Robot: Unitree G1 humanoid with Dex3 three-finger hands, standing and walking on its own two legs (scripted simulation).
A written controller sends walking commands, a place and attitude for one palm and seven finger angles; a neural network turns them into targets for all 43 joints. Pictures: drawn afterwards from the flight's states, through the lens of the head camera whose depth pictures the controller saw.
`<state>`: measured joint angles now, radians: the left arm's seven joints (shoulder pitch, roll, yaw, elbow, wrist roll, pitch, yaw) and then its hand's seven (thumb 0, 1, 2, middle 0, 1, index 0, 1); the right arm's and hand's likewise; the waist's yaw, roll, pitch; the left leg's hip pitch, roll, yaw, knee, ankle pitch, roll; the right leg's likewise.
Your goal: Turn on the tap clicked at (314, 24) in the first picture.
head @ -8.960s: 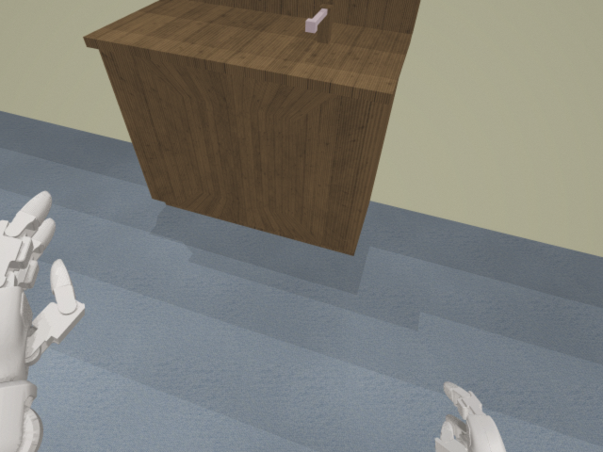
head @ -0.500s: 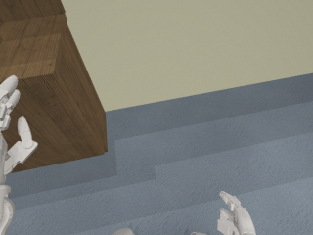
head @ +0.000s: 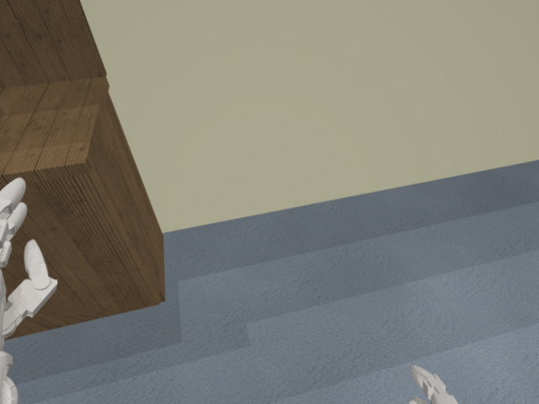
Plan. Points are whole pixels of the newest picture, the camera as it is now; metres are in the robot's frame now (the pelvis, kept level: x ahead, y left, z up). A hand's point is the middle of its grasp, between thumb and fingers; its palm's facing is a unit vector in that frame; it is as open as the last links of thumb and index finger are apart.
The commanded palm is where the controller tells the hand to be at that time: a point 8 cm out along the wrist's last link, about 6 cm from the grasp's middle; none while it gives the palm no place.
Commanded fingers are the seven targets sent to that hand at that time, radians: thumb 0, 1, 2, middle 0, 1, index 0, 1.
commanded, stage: take the last steps up to it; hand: left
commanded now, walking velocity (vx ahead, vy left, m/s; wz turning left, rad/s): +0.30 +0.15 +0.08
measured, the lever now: out of the picture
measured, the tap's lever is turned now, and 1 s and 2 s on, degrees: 0 0 0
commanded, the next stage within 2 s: come to a stop and stand still in 1.06 s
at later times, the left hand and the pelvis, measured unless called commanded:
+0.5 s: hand (44, 234) +0.26 +0.29 +0.18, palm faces +0.43 -0.78 -0.45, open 7.4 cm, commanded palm +0.21 +0.33 +0.18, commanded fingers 0.00 0.90 0.90 -0.20 -0.30 -0.20 -0.30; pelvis +0.06 +0.05 +0.00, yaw +2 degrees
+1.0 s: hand (60, 186) +0.36 +0.33 +0.16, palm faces +0.40 -0.77 -0.50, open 7.4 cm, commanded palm +0.30 +0.37 +0.18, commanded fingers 0.00 0.90 0.90 -0.20 -0.30 -0.20 -0.30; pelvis +0.16 +0.08 +0.01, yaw +3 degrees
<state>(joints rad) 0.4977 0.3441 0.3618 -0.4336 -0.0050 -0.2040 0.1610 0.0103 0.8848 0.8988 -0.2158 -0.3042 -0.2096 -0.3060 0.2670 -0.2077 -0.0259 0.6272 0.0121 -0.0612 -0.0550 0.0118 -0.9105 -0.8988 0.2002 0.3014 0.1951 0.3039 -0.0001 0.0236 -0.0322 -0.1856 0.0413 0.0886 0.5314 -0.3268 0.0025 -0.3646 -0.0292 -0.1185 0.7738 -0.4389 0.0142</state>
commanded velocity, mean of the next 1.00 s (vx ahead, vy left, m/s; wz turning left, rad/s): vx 0.25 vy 0.15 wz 0.03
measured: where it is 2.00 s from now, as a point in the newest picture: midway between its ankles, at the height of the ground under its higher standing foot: outside the picture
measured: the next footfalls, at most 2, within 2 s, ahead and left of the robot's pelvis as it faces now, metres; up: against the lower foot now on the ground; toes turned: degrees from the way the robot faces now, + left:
left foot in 0.48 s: +0.11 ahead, +0.18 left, +0.00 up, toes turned +12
right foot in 0.76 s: +0.20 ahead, -0.02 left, +0.00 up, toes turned -9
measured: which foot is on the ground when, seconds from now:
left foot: down 0.00-0.06, up 0.08-0.46, down 0.48-0.76, up 0.78-1.00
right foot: down 0.00-0.48, up 0.50-0.74, down 0.76-1.00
